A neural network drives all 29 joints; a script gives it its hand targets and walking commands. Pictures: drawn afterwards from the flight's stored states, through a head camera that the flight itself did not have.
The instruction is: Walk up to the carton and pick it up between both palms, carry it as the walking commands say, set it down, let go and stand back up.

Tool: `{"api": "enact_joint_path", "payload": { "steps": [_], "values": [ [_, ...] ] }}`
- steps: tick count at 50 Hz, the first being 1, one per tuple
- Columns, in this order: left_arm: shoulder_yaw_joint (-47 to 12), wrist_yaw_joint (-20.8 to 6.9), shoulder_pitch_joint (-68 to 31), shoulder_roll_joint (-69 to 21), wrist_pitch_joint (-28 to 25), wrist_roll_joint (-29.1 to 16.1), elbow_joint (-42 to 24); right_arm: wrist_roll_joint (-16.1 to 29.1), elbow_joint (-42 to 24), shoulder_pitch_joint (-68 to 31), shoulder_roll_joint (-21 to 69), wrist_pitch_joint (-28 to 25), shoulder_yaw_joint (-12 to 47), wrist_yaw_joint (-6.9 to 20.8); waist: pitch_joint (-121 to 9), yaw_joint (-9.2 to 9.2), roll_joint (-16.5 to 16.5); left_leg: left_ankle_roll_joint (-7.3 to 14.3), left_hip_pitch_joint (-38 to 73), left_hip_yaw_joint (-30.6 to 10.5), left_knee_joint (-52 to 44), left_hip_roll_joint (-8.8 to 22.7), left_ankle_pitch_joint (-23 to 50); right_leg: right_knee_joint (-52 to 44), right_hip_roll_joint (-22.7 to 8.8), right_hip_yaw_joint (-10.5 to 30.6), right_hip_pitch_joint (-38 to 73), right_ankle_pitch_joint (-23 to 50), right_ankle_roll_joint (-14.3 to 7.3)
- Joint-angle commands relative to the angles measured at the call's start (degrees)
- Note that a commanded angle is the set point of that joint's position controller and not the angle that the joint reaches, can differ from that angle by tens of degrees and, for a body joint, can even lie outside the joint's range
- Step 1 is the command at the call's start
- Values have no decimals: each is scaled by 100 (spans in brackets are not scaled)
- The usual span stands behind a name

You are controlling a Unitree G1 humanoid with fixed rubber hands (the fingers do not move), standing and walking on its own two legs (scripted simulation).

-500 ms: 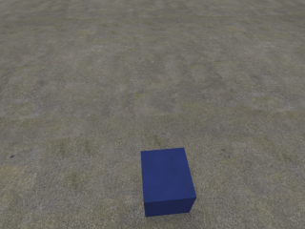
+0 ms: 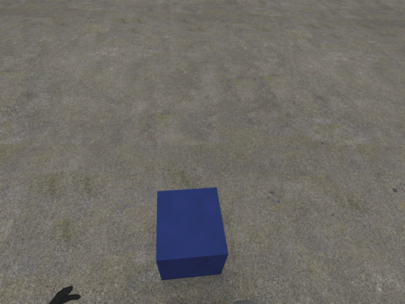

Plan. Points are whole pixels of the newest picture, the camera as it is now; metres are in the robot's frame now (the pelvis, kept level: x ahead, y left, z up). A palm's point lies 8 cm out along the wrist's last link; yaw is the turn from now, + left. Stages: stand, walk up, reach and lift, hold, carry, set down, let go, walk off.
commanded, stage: walk up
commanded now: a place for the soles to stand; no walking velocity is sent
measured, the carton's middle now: (189, 233) +0.52 +0.01 -0.61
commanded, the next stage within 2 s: reach and lift in 1.22 s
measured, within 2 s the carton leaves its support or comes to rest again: neither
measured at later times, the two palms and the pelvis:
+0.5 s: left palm out of the picture +0.10 +0.30 -0.07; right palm (356, 293) +0.16 -0.31 -0.08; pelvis +0.02 -0.02 +0.02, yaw +4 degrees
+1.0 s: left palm out of the picture +0.07 +0.30 -0.08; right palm (350, 301) +0.15 -0.30 -0.08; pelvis +0.03 -0.01 +0.03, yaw +7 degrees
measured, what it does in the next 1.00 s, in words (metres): stands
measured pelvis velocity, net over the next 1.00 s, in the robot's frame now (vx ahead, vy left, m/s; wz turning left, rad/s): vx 0.03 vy -0.01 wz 0.11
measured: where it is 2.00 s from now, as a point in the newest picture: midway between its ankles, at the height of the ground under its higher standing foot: outside the picture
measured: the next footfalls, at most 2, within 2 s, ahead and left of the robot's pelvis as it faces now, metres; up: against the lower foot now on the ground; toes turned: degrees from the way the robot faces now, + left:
none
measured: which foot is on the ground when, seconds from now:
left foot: down 0.00-1.00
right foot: down 0.00-1.00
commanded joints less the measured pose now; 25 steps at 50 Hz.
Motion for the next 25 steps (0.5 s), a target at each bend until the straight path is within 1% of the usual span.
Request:
{"api": "enact_joint_path", "payload": {
  "steps": [1,2,3,4,5,6,7,8,9,10,11,13,17,20,23,25],
  "values": [
    [314,157,200,1264,-318,-101,-137,29,-650,-968,-1666,-171,-269,-19,-54,418,1277,952,-720,-2295,-2032,1585,397,-255,1,375,698,-239,-166],
    [276,165,439,1154,-381,-114,8,69,-617,-1038,-1452,-135,-201,6,-281,545,1232,605,-673,-1587,-1658,1192,793,-1040,50,181,1171,347,-217],
    [289,187,474,1156,-429,-73,47,105,-599,-915,-1204,-109,-154,24,-494,522,965,335,-522,-1204,-1294,894,1043,-1481,-58,323,1390,836,-261],
    [307,215,337,1283,-467,-9,10,150,-547,-650,-1027,-96,-107,31,-625,387,470,167,-447,-992,-891,661,1197,-1865,-409,967,1497,1053,-386],
    [296,230,-19,1460,-519,35,-114,187,-483,-471,-1039,-58,-131,45,-624,170,29,3,-283,-789,-618,336,976,-2272,-886,1800,1197,761,-613],
    [276,221,-239,1580,-527,24,-133,169,-384,-440,-1145,-9,-178,47,-532,40,-4,-8,83,-670,-565,258,442,-2360,-1181,1965,793,640,-868],
    [225,224,-305,1556,-530,18,-139,153,-325,-451,-1100,11,-180,52,-508,-9,-79,24,339,-684,-755,305,397,-2340,-1153,1767,616,741,-837],
    [182,222,-281,1435,-531,3,-96,148,-345,-594,-1056,2,-169,61,-495,11,-106,82,527,-760,-878,354,771,-2253,-968,1447,576,1177,-686],
    [155,228,-299,1363,-538,-17,-60,148,-316,-600,-1056,-11,-166,73,-618,38,-128,126,663,-812,-916,402,1331,-2138,-830,1186,675,1560,-560],
    [145,235,-301,1326,-548,-34,-22,164,-282,-630,-1080,-20,-163,84,-699,59,-153,144,775,-839,-927,465,1769,-2035,-716,985,747,1911,-450],
    [144,239,-275,1301,-559,-39,17,179,-273,-675,-1070,-17,-160,89,-782,79,-168,168,835,-850,-947,497,1999,-1993,-666,870,866,2084,-393],
    [135,244,-224,1316,-569,-40,72,206,-278,-806,-1017,24,-137,90,-908,109,-292,168,851,-827,-963,491,2118,-2015,-706,831,1097,2242,-355],
    [116,253,-312,1318,-550,-32,124,187,-198,-1031,-988,91,-126,107,-813,117,-200,136,884,-821,-1169,459,1941,-2185,-803,799,1049,1990,-368],
    [98,250,-383,1287,-536,-21,146,175,-170,-1189,-1012,103,-109,133,-757,154,-79,146,860,-946,-1403,523,1924,-2238,-700,651,1066,1681,-296],
    [75,232,-416,1236,-522,-27,202,164,-128,-1372,-1048,88,-88,149,-716,222,243,161,669,-1113,-1702,624,1787,-2240,-553,480,1230,1376,-211],
    [56,223,-415,1212,-514,-22,246,164,-126,-1496,-1054,76,-70,156,-674,266,360,170,534,-1205,-1905,682,1670,-2258,-473,399,1350,1241,-174]
  ]
}}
